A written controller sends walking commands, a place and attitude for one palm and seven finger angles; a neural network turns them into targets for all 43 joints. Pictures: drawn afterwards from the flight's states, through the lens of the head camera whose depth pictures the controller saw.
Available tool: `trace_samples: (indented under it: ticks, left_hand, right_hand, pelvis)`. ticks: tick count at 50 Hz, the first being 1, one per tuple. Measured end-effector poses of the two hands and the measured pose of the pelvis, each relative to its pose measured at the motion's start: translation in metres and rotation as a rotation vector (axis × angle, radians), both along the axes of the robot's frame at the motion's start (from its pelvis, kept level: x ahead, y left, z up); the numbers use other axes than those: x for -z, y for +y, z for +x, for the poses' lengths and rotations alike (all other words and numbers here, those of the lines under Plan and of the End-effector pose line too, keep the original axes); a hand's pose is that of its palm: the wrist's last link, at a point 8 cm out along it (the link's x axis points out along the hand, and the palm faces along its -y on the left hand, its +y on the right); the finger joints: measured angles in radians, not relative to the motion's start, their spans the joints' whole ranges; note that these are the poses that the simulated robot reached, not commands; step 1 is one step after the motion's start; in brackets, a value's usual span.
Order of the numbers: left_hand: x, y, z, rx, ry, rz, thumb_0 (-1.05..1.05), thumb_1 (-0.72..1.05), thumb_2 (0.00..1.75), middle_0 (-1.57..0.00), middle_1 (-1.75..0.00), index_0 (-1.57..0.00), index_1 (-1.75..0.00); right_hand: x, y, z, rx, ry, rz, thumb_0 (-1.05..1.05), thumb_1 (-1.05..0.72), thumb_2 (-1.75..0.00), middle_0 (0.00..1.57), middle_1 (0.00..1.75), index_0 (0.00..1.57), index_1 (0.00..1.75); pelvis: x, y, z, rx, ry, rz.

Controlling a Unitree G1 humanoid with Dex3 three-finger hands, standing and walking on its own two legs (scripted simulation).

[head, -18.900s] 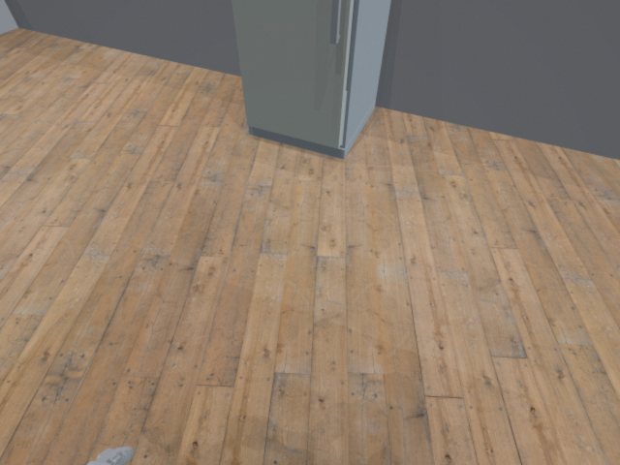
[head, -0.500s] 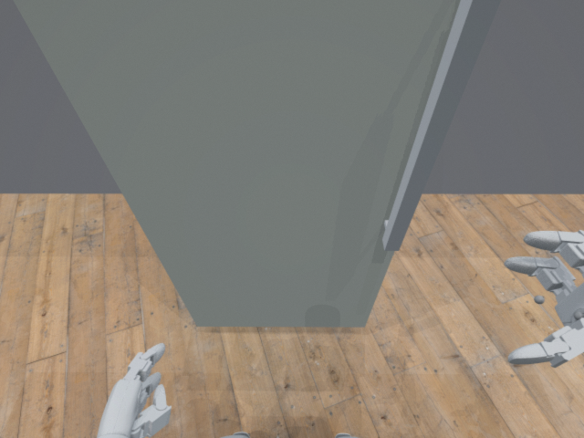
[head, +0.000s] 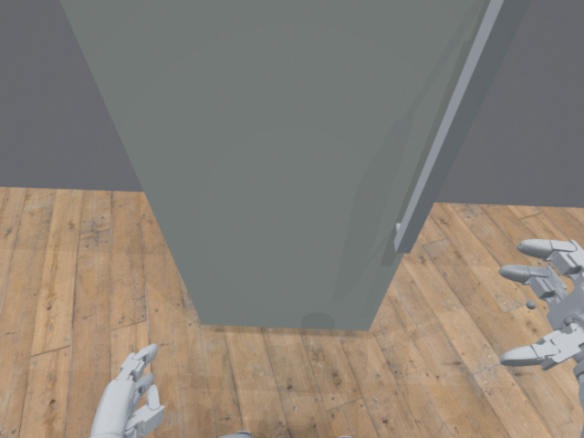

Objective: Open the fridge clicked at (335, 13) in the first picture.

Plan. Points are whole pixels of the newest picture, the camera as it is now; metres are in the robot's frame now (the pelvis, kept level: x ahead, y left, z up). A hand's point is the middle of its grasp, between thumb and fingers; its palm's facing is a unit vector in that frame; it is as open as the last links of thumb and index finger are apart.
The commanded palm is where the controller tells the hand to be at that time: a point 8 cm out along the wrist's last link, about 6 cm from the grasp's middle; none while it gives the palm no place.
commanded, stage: move the hooked fingers beside the handle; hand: right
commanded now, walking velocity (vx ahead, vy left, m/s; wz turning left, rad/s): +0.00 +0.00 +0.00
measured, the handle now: (438, 147) +0.51 -0.20 +0.14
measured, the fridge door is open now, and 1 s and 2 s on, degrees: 0 0 0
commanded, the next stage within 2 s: none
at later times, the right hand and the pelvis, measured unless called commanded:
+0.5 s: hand (516, 275) +0.31 -0.27 +0.09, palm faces +0.05 +1.00 -0.01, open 14.0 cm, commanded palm +0.29 -0.32 +0.09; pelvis +0.00 -0.01 +0.00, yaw +0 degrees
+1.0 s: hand (494, 241) +0.37 -0.26 +0.09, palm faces +0.04 +1.00 +0.00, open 14.0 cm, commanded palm +0.35 -0.31 +0.08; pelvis +0.01 -0.01 +0.00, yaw +1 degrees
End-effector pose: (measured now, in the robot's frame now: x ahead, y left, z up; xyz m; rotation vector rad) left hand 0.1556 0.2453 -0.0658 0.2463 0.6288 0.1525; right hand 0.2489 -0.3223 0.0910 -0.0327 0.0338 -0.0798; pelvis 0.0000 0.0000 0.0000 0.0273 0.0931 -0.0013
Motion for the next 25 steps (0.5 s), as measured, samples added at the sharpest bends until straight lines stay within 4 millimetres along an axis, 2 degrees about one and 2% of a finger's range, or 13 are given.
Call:
trace_samples:
  ticks: [11,25]
  left_hand:
    - [0.0,-0.007,0.003,0.016,-0.007,-0.004,0.01,0.91,0.9,-0.21,-0.3,-0.2,-0.3]
    - [0.001,-0.011,-0.007,-0.004,0.028,0.012,0.01,0.91,0.9,-0.21,-0.3,-0.2,-0.3]
  right_hand:
    - [-0.002,-0.004,0.002,0.011,-0.017,0.014,-0.01,0.5,-0.3,0.3,1.2,0.3,1.2]
    - [0.0,0.003,0.041,-0.025,-0.025,0.026,-0.01,0.5,-0.3,0.3,1.2,0.31,1.2]
  pelvis:
    - [0.0,-0.003,-0.001,0.004,0.001,0.001]
    - [-0.001,-0.009,0.0,0.001,0.02,0.003]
